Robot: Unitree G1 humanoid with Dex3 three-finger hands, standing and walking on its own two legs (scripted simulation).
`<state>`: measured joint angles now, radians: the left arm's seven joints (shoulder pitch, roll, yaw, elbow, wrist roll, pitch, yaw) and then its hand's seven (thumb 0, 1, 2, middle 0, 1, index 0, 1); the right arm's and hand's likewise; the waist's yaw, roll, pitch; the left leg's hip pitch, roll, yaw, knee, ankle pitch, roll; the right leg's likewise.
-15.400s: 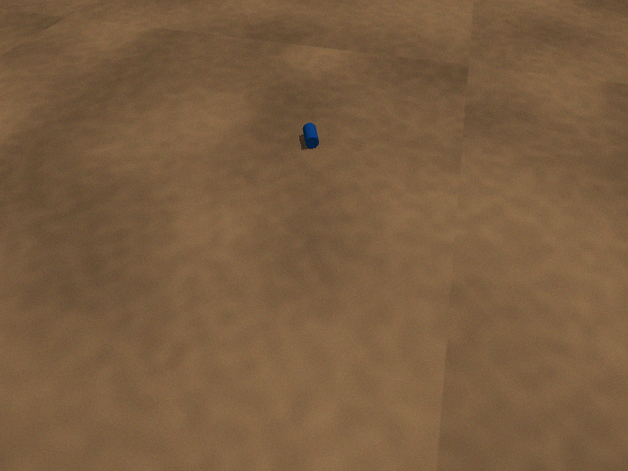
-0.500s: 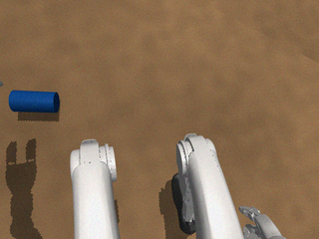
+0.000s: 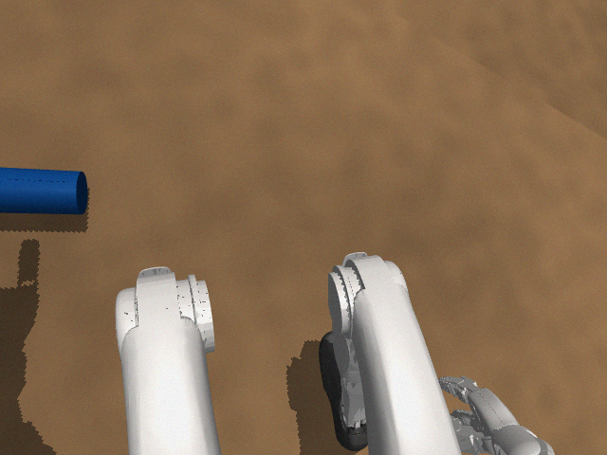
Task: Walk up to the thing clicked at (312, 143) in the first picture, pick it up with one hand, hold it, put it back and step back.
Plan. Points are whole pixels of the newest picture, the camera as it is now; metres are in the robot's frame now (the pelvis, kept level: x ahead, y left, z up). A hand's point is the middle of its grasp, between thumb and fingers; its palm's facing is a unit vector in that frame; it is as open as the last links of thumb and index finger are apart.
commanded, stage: rise first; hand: left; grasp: from above
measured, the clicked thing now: (36, 191) +0.46 +0.38 -0.29
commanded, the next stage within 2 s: none
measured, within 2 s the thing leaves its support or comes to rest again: neither
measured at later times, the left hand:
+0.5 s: hand out of the picture +0.41 +0.41 -0.16, palm faces -0.43 -0.09 -0.90, open 14.1 cm
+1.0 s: hand out of the picture +0.41 +0.40 -0.17, palm faces -0.44 -0.10 -0.89, open 14.0 cm
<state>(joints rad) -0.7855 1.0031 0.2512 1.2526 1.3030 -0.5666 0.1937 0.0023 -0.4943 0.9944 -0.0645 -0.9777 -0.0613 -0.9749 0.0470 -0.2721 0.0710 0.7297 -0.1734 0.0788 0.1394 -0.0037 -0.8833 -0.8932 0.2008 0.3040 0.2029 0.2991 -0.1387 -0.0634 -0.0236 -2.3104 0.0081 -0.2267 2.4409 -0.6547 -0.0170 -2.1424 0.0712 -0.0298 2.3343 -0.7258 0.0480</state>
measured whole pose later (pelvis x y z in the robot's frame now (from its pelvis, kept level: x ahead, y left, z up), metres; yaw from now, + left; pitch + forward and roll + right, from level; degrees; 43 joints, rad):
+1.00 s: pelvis +0.01 +0.00 -0.02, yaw -2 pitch +28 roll -13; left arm -0.87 1.06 0.26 1.39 1.41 -0.57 0.32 0.00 -0.50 0.98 -0.09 -1.03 -0.09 -1.02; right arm 0.02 -0.26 0.11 0.75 -0.21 0.09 0.15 0.00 -0.91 -0.90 0.20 0.30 0.20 0.30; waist -0.18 -0.09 0.02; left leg -2.35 0.01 -0.26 2.52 -0.68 -0.03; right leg -2.19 0.09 -0.04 2.40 -0.73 0.07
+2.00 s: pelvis +0.00 +0.00 -0.01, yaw -1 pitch +28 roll -13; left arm -0.84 1.02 0.22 1.29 1.35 -0.54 0.23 0.00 -0.49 0.97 -0.16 -0.95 -0.14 -0.96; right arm 0.05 -0.25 0.11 0.73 -0.18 0.10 0.16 0.00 -0.92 -0.90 0.20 0.30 0.20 0.30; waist -0.16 -0.07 -0.02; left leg -2.35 0.01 -0.24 2.49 -0.66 -0.01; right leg -2.17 0.07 -0.04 2.37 -0.73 0.05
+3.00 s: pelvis +0.00 +0.00 -0.01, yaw -1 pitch +29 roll -13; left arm -0.87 1.03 0.21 1.31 1.36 -0.54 0.22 0.00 -0.48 0.96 -0.20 -0.88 -0.17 -0.91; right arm 0.05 -0.26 0.11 0.72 -0.18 0.09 0.15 0.00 -0.92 -0.90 0.20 0.30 0.20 0.30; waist -0.17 -0.06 -0.03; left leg -2.34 0.01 -0.23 2.47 -0.66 -0.01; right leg -2.17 0.07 -0.03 2.36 -0.72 0.06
